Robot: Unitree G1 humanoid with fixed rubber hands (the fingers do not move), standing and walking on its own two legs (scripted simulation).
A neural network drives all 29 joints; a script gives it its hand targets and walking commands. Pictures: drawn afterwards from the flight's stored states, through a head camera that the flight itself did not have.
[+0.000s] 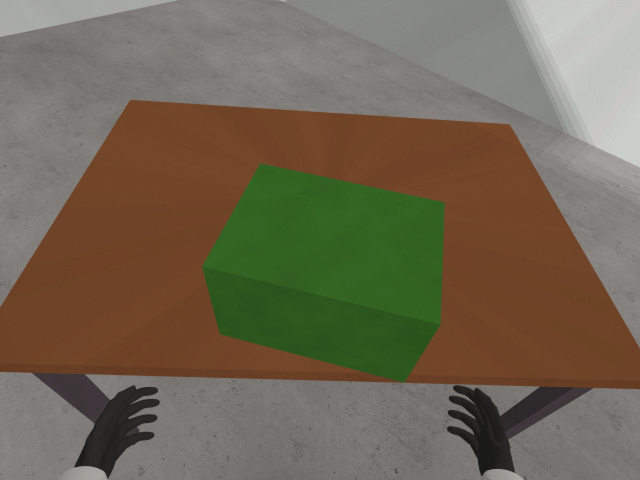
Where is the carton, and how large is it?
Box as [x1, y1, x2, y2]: [202, 163, 444, 381]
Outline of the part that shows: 260,163 202,266 219,332 224,335 384,377 404,381 440,324 444,202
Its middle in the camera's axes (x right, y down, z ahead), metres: +0.02 +0.05 +0.65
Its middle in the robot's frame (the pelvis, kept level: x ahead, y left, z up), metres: +0.43 +0.00 -0.05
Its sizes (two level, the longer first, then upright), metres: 0.318 0.232 0.193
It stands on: a table, 0.63 m high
